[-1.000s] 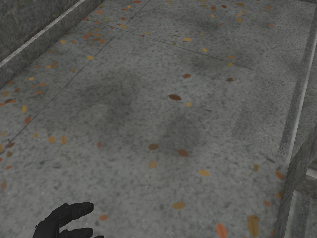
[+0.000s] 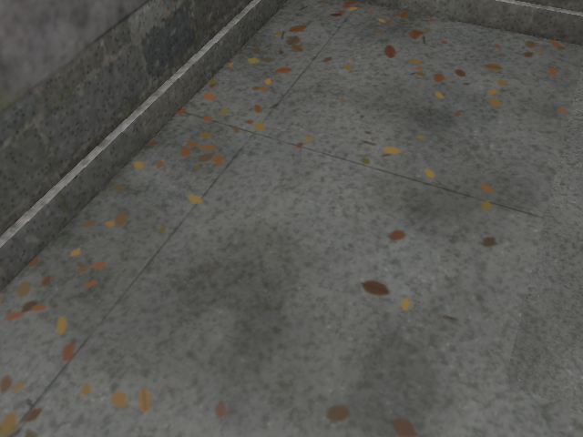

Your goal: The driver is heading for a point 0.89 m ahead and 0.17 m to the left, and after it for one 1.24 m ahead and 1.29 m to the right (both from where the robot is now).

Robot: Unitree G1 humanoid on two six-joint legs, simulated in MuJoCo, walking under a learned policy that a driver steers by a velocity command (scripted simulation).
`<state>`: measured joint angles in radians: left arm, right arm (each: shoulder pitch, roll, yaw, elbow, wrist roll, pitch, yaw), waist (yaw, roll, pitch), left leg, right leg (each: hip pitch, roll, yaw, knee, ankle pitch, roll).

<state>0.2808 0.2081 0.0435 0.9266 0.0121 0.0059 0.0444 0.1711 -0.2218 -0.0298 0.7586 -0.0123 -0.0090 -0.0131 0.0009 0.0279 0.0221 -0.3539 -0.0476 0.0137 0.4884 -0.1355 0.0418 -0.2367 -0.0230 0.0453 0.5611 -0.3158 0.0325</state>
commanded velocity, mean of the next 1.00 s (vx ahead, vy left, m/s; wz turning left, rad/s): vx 0.26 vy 0.00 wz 0.00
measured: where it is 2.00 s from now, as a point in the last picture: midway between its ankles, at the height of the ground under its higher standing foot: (302, 292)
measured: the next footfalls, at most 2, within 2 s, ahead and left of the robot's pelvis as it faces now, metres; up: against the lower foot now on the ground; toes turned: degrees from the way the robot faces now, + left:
right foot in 1.00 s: +0.47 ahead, -0.14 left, +0.00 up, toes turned -1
left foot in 1.60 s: +0.76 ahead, +0.11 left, +0.00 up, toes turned +14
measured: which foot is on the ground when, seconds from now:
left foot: down 0.00-1.00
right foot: down 0.00-0.52, up 0.54-0.98, down 1.00-1.00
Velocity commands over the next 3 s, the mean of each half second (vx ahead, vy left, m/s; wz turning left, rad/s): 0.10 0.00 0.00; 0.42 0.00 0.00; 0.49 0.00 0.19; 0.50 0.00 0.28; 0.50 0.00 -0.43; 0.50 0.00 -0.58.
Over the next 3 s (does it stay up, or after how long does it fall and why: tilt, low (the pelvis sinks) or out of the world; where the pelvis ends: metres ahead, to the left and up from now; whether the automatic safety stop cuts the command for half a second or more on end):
stays up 1.41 0.04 0.01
